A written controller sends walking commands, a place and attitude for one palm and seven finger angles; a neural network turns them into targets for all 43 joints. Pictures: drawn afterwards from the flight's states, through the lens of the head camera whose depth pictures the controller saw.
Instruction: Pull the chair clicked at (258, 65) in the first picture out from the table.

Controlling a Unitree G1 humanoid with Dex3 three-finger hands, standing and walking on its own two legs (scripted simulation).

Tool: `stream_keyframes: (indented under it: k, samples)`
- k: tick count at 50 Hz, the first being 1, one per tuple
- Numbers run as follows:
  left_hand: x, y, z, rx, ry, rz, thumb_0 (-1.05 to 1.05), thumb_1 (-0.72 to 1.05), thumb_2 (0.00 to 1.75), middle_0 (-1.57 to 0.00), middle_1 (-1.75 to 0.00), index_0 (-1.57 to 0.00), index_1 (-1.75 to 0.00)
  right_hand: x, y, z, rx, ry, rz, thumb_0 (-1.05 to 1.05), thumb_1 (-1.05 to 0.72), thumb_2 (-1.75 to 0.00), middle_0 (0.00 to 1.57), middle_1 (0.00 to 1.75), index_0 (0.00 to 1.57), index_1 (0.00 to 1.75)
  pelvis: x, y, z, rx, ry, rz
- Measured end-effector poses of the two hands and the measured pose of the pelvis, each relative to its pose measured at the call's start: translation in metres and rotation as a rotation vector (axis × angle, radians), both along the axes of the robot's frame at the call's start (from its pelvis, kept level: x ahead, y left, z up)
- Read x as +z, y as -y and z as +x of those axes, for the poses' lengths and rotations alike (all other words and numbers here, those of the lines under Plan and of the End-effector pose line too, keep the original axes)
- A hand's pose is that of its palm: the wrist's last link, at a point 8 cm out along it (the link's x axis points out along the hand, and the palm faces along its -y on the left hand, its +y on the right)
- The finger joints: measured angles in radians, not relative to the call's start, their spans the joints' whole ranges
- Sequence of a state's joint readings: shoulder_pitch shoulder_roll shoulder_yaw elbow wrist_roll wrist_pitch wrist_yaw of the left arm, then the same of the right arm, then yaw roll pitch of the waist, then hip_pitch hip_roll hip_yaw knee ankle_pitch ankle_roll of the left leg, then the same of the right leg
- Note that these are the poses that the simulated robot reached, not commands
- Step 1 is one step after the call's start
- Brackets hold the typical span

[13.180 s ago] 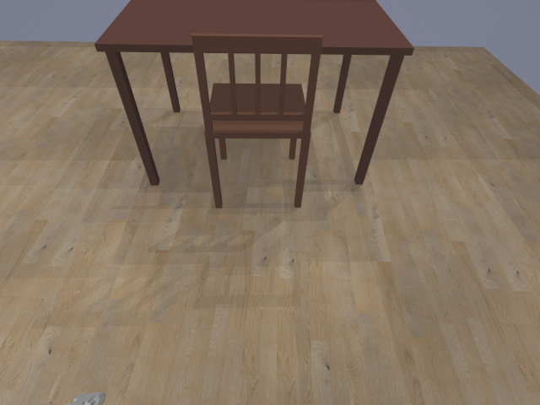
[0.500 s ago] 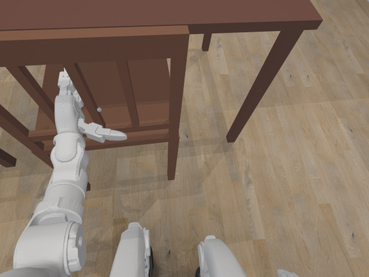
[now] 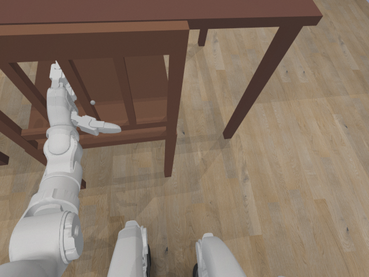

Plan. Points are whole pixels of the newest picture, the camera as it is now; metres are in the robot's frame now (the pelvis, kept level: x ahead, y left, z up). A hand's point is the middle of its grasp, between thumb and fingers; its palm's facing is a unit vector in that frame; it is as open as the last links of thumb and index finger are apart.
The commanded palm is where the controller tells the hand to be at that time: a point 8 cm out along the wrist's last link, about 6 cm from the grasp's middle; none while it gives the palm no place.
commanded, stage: push the fingers through the gap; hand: left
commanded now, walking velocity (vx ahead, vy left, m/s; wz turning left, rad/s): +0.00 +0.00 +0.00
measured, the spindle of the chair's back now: (84, 98) +0.49 +0.20 +0.02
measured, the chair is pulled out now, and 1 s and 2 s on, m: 0.00 0.00 0.06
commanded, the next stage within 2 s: hook a spindle and tug to test in 0.06 s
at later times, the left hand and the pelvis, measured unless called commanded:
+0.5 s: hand (95, 102) +0.47 +0.17 +0.04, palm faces +0.13 -0.99 -0.02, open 15.6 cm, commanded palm +0.44 +0.21 +0.04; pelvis +0.00 +0.00 +0.00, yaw +0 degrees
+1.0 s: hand (95, 101) +0.48 +0.17 +0.04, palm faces +0.15 -0.99 -0.02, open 6.1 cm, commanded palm +0.45 +0.20 +0.04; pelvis +0.00 +0.00 +0.00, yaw +0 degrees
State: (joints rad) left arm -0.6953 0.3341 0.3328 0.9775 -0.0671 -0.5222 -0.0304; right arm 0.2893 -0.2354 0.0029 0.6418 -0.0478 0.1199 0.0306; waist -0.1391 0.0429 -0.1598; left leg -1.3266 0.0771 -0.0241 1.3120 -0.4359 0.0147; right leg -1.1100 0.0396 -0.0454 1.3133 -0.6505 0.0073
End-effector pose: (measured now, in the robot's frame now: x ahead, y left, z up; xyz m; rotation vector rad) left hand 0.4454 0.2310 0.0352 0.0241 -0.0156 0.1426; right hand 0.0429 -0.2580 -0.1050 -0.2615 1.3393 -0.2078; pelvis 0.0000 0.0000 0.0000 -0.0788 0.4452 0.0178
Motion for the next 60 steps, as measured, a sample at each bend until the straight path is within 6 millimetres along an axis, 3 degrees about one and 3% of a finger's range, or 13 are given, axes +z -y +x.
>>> stream_keyframes:
  k: [15, 29, 37, 42, 53, 60]
  samples:
    - [0.002, 0.001, -0.003, 0.004, 0.001, -0.005, -0.01, -0.5, 0.3, -0.09, -0.16, -0.09, -0.16, 0.002, -0.004, 0.011, 0.014, 0.031, 0.008, 0.01, -0.9, -0.9, 0.2, 0.3, 0.2, 0.3, 0.002, -0.001, 0.0, 0.001, 0.008, 0.0]
    - [0.002, 0.009, -0.003, -0.004, 0.002, -0.004, -0.01, -0.45, 0.32, -0.29, -0.78, -0.28, -0.78, 0.001, -0.003, 0.007, 0.009, 0.021, 0.009, 0.01, -0.9, -0.9, 0.2, 0.3, 0.2, 0.3, 0.001, -0.001, -0.001, 0.002, 0.008, 0.0]
    - [0.003, 0.007, -0.001, 0.008, 0.003, -0.001, -0.01, -0.16, 0.45, -0.42, -1.19, -0.41, -1.19, -0.001, -0.002, 0.002, 0.005, 0.01, 0.011, 0.01, -0.9, -0.9, 0.2, 0.3, 0.2, 0.3, 0.0, 0.001, -0.001, 0.001, 0.005, 0.002]
    - [0.003, 0.007, 0.0, 0.006, 0.002, -0.002, 0.0, 0.09, 0.56, -0.47, -1.35, -0.46, -1.35, -0.001, -0.001, 0.001, 0.001, 0.003, 0.01, 0.01, -0.9, -0.9, 0.2, 0.3, 0.2, 0.3, 0.0, 0.002, -0.001, 0.001, 0.004, 0.002]
    - [0.001, 0.006, 0.003, 0.005, -0.001, -0.004, 0.01, 0.67, 0.8, -0.5, -1.44, -0.49, -1.44, -0.001, 0.0, 0.004, 0.005, -0.001, 0.005, 0.01, -0.9, -0.9, 0.2, 0.3, 0.2, 0.3, 0.0, 0.001, 0.001, 0.003, -0.003, 0.0]
    - [0.002, 0.008, 0.0, 0.013, -0.012, -0.016, 0.01, 0.8, 0.84, -0.49, -1.45, -0.47, -1.45, 0.002, -0.003, 0.011, -0.006, 0.015, 0.021, 0.01, -0.9, -0.9, 0.2, 0.3, 0.2, 0.3, 0.004, 0.0, 0.005, -0.003, 0.001, 0.003]
